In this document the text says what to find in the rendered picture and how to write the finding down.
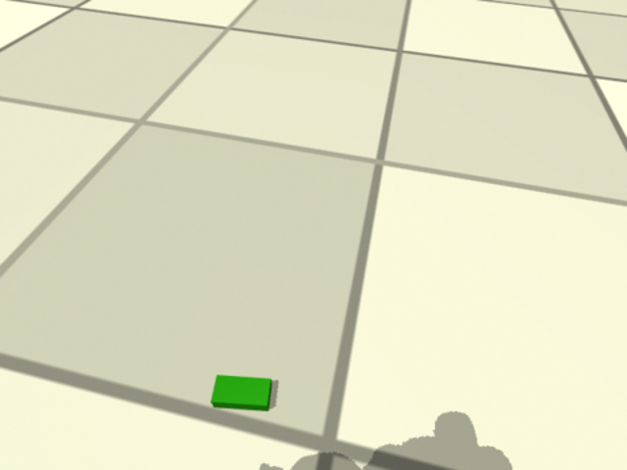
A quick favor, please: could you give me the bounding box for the carton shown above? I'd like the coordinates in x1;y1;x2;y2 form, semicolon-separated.
211;375;272;411

